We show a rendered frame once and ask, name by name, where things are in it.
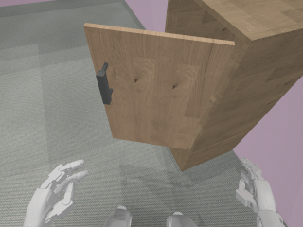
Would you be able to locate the right robot forearm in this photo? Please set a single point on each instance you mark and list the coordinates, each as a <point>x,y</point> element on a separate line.
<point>269,218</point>

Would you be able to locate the left robot hand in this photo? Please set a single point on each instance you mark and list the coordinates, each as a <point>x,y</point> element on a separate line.
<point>45,198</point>

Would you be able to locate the robot left thigh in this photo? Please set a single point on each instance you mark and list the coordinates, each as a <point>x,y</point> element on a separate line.
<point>119,218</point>

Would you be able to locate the right robot hand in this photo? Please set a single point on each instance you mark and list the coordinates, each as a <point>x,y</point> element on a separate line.
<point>260,195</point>

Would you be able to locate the cupboard door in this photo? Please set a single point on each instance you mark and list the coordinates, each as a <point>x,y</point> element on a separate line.
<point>162,82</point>

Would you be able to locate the robot right thigh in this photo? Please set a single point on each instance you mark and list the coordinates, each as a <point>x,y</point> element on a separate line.
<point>179,221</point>

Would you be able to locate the handle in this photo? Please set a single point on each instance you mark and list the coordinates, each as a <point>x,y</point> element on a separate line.
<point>103,85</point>

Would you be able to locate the robot thigh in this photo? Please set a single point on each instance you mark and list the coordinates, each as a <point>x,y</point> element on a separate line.
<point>119,218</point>
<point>179,221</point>

